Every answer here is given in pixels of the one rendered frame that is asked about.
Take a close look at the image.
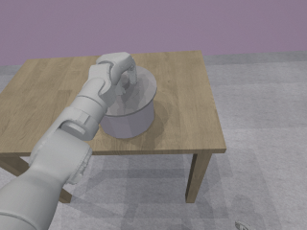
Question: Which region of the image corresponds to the robot left forearm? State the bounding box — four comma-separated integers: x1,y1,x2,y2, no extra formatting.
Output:
28,58,122,167

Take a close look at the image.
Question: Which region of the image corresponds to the robot right hand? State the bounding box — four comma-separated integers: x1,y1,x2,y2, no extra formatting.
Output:
235,220,256,230

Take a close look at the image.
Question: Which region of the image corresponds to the pot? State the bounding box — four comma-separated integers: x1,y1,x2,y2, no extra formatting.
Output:
100,101,154,139

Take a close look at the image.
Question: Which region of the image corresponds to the table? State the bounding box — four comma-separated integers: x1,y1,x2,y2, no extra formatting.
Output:
0,50,226,203

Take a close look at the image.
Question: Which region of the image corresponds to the knob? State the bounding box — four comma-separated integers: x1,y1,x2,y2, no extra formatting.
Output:
120,74,130,90

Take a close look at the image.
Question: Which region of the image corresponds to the lid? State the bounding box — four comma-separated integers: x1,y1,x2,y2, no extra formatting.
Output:
105,65,157,118

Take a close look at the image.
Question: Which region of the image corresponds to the robot left hand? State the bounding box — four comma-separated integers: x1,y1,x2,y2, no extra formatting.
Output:
96,52,137,96

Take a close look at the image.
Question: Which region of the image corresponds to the robot left upper arm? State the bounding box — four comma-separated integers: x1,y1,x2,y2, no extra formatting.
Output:
0,128,93,230

